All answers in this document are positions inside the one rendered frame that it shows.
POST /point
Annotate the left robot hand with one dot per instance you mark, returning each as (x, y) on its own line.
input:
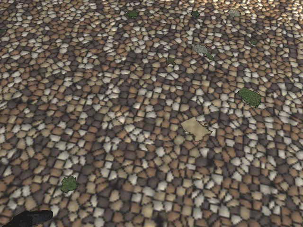
(30, 219)

